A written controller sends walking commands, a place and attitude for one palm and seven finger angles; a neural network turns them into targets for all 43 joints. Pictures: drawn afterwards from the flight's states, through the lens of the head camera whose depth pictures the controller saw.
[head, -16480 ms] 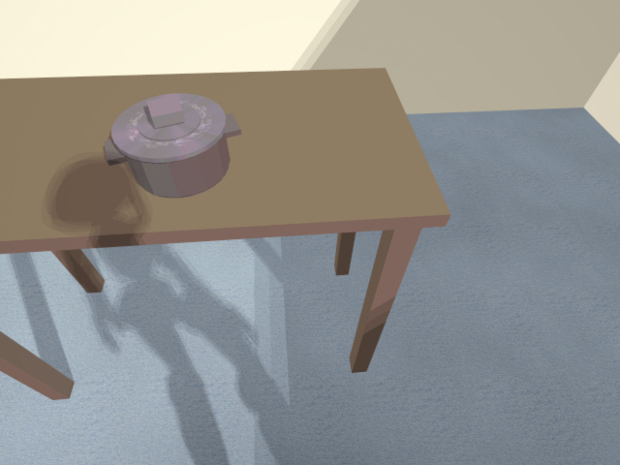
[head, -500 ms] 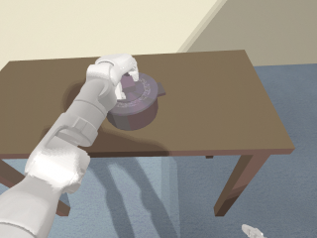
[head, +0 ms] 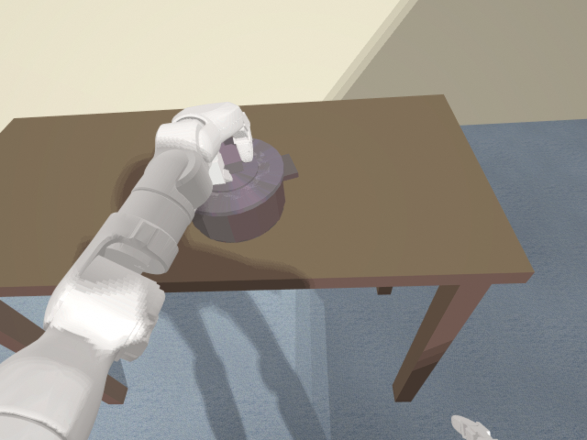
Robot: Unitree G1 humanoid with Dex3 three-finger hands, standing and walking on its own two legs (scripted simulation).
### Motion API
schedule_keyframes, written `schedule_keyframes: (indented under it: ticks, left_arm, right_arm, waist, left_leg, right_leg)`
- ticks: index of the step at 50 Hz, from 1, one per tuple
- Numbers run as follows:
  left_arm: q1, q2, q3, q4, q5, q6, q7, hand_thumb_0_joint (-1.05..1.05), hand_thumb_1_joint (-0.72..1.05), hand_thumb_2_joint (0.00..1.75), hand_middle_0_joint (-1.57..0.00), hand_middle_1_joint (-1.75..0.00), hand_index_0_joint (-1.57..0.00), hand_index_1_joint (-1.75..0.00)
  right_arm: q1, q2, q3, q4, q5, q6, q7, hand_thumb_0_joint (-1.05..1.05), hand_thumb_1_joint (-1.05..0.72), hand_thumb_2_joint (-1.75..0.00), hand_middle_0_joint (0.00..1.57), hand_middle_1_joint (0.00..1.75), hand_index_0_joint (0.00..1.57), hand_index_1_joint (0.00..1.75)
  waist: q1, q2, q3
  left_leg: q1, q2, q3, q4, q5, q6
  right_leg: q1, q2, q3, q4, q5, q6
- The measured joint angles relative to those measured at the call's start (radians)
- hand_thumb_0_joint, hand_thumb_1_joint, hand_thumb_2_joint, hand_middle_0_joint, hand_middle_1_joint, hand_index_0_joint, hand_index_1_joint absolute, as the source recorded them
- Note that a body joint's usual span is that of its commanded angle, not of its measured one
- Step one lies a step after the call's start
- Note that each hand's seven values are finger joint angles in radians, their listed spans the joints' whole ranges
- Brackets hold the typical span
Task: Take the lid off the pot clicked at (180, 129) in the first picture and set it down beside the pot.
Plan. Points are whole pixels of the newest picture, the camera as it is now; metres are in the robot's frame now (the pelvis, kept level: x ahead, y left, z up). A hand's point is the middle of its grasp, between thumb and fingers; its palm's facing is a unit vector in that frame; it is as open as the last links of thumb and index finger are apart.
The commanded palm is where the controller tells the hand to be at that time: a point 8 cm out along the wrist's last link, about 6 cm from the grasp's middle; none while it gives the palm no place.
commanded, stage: close the fingers and squeeze the knob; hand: left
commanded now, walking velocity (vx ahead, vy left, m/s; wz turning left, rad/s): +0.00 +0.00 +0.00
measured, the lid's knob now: (224, 160) +0.48 +0.09 +0.14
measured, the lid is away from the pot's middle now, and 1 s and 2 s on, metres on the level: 0.01 0.00 0.03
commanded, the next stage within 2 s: lift the lid straight up in 0.58 s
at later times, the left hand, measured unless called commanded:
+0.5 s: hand (217, 163) +0.45 +0.10 +0.16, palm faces -0.33 -0.06 -0.94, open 7.4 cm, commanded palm +0.44 +0.11 +0.21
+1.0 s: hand (219, 153) +0.46 +0.09 +0.17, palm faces -0.33 -0.05 -0.94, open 7.1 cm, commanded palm +0.45 +0.10 +0.24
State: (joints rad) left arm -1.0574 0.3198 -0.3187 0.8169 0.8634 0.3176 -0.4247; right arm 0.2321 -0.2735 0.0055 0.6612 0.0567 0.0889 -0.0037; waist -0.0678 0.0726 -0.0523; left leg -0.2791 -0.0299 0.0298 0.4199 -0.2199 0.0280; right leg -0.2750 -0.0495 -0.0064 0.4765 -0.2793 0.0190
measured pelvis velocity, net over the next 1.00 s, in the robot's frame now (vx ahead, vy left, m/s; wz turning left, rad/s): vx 0.00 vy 0.01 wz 0.00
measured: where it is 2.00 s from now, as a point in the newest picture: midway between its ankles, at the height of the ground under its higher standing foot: outside the picture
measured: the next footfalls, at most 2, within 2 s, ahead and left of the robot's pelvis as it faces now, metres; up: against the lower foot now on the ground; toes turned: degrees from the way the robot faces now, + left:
none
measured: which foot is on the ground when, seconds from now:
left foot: down 0.00-1.00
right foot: down 0.00-1.00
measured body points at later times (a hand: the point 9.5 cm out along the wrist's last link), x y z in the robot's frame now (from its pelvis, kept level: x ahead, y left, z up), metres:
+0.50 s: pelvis +0.00 +0.00 +0.00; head +0.02 -0.03 +0.45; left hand +0.47 +0.10 +0.21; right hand +0.10 -0.25 -0.13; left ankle -0.01 +0.11 -0.74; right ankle -0.03 -0.13 -0.74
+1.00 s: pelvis +0.00 +0.01 +0.00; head +0.02 -0.03 +0.45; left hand +0.47 +0.09 +0.22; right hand +0.09 -0.25 -0.13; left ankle -0.01 +0.11 -0.74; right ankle -0.03 -0.13 -0.74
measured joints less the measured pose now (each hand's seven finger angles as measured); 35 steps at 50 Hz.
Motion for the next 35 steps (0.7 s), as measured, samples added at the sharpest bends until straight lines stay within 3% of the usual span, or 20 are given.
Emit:
schedule_keyframes:
  ticks: [25, 35]
  left_arm:
    - [-0.004, 0.004, -0.002, 0.004, 0.010, -0.005, 0.007, -0.02, 0.20, 0.89, -0.56, -0.91, -0.69, -0.98]
    - [-0.076, -0.021, -0.013, 0.106, 0.012, -0.002, 0.006, 0.00, 0.18, 0.89, -0.56, -0.93, -0.72, -1.00]
  right_arm:
    - [0.000, 0.003, -0.001, -0.007, 0.004, -0.002, -0.004, 0.01, -0.91, -0.90, 0.20, 0.30, 0.20, 0.30]
    - [0.005, 0.006, 0.007, 0.017, 0.001, -0.003, -0.013, 0.01, -0.91, -0.90, 0.20, 0.30, 0.20, 0.30]
  waist:
    - [-0.004, -0.004, 0.002]
    - [-0.005, -0.009, -0.001]
  left_leg:
    - [-0.006, -0.001, 0.007, 0.002, 0.003, 0.004]
    - [-0.022, -0.006, 0.004, 0.005, 0.006, 0.007]
  right_leg:
    - [-0.006, -0.001, 0.008, -0.004, 0.009, 0.004]
    - [-0.021, -0.006, 0.005, 0.002, 0.008, 0.006]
